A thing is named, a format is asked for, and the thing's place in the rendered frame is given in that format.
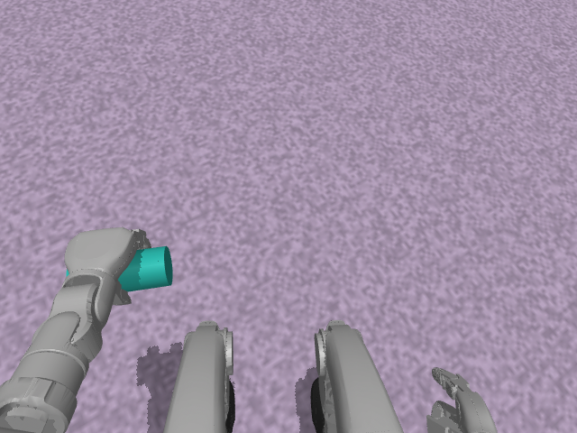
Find left robot hand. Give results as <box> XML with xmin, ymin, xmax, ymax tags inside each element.
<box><xmin>64</xmin><ymin>227</ymin><xmax>151</xmax><ymax>306</ymax></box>

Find can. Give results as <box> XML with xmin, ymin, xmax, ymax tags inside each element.
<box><xmin>66</xmin><ymin>246</ymin><xmax>173</xmax><ymax>291</ymax></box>

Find left robot arm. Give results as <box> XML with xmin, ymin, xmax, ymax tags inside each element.
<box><xmin>0</xmin><ymin>269</ymin><xmax>117</xmax><ymax>433</ymax></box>

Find right robot hand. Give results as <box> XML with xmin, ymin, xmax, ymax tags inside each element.
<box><xmin>426</xmin><ymin>367</ymin><xmax>498</xmax><ymax>433</ymax></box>

